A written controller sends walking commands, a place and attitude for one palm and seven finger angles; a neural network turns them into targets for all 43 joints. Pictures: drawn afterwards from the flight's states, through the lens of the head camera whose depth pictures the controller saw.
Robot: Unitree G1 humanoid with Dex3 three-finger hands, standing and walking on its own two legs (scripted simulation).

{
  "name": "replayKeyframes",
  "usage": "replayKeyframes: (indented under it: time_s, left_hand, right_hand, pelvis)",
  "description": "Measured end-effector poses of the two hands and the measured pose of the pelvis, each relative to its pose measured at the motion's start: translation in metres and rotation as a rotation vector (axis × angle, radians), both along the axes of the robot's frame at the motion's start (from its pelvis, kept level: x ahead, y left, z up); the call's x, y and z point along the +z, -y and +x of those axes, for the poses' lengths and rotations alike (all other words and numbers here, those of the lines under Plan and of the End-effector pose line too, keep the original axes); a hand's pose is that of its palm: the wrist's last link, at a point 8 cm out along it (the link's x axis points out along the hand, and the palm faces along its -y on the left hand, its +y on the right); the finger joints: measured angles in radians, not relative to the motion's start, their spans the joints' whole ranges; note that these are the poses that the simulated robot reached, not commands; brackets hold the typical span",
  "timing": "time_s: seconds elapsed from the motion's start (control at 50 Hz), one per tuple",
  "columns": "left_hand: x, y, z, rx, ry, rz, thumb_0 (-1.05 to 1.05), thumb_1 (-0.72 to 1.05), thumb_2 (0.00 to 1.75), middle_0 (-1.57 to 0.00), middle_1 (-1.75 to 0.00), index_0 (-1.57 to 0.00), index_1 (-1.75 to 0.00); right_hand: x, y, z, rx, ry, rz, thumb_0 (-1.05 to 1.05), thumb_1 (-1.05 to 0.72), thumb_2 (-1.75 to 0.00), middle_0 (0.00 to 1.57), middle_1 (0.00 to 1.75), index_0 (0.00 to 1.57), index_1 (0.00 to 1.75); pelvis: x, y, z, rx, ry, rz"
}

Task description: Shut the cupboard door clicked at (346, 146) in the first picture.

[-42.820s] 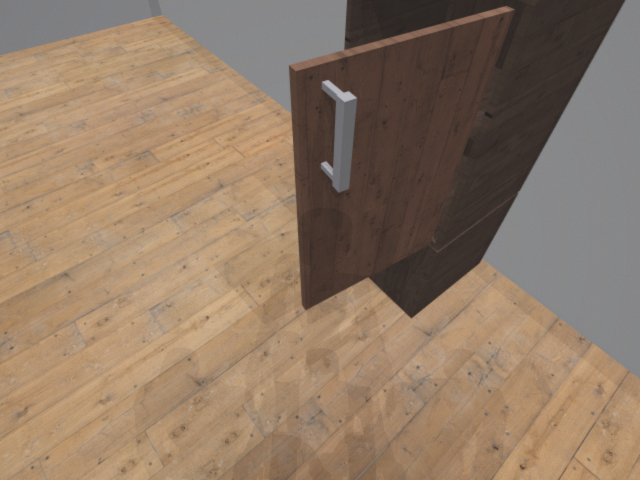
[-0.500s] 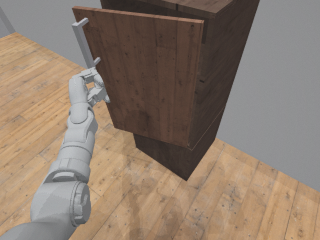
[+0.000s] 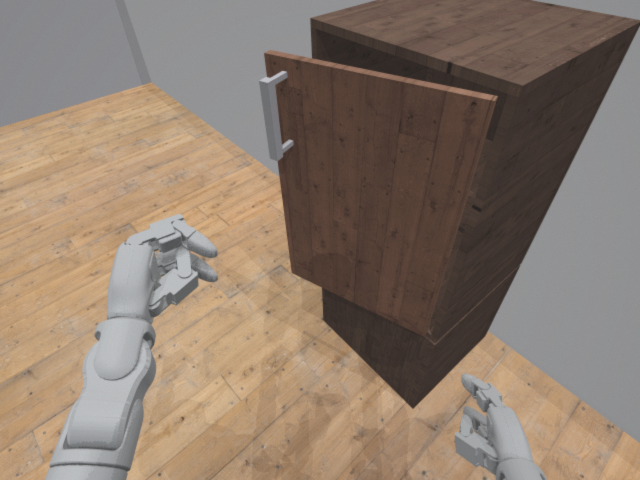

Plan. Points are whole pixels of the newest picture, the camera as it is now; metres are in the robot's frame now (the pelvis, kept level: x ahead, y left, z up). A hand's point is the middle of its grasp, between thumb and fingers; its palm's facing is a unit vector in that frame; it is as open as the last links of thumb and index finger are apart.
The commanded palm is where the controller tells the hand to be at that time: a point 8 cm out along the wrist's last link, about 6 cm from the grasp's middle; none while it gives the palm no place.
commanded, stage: draw the hand back to the body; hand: left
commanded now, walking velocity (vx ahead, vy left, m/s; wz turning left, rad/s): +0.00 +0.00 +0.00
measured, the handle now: (278, 117) +0.68 +0.16 +0.14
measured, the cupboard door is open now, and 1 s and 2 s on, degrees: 18 18 18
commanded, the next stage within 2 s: step back with the hand held close in 0.80 s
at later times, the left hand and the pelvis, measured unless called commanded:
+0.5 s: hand (52, 340) +0.19 +0.28 +0.16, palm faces +0.49 -0.75 -0.44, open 6.7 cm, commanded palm +0.15 +0.31 +0.17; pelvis +0.01 +0.01 +0.00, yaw +0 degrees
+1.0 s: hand (62, 327) +0.20 +0.28 +0.16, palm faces +0.47 -0.77 -0.43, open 7.4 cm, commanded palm +0.15 +0.31 +0.17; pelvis +0.01 +0.01 +0.00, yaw +0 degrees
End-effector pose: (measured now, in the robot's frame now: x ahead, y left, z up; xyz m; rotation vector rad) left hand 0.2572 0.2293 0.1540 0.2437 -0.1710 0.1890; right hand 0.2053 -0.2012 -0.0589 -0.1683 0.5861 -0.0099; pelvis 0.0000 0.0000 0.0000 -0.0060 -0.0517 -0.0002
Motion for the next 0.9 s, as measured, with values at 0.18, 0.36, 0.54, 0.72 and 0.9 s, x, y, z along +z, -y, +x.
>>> replayKeyframes:
  time_s: [0.18, 0.36, 0.54, 0.72, 0.9]
  left_hand:
    - [0.023, -0.031, -0.034, 0.113, 0.047, 0.097, 0.02, 0.89, 0.9, -0.77, -0.91, -0.77, -0.92]
    - [0.014, -0.061, -0.075, 0.221, -0.044, 0.171, 0.02, 0.89, 0.9, -0.52, -0.64, -0.52, -0.65]
    - [0.025, -0.086, -0.116, 0.355, -0.018, 0.232, 0.02, 0.89, 0.9, -0.3, -0.4, -0.3, -0.41]
    - [0.015, -0.076, -0.104, 0.31, -0.001, 0.179, 0.02, 0.89, 0.9, -0.22, -0.31, -0.22, -0.32]
    - [0.025, -0.078, -0.1, 0.294, 0.012, 0.216, 0.02, 0.89, 0.9, -0.21, -0.3, -0.21, -0.31]
  right_hand:
    - [-0.029, -0.009, -0.02, -0.004, -0.136, 0.028, 0.02, -0.9, -0.9, 0.2, 0.3, 0.2, 0.3]
    - [-0.037, 0.01, -0.037, -0.071, -0.186, -0.003, 0.02, -0.9, -0.9, 0.2, 0.3, 0.2, 0.3]
    - [-0.027, 0.02, -0.024, -0.072, -0.109, -0.046, 0.02, -0.9, -0.9, 0.2, 0.3, 0.19, 0.3]
    - [-0.018, 0.008, -0.017, -0.054, -0.06, -0.036, 0.02, -0.9, -0.9, 0.2, 0.3, 0.2, 0.3]
    - [-0.023, 0.004, -0.025, -0.06, -0.082, -0.02, 0.02, -0.9, -0.9, 0.2, 0.3, 0.2, 0.3]
  pelvis:
    - [0.002, -0.004, 0.009, 0.003, 0.003, -0.002]
    - [0.001, -0.005, 0.015, -0.006, -0.001, -0.005]
    - [0.0, -0.007, 0.011, 0.005, 0.008, -0.008]
    - [0.0, -0.006, 0.006, 0.003, 0.007, -0.003]
    - [0.001, -0.008, 0.01, -0.006, 0.01, -0.007]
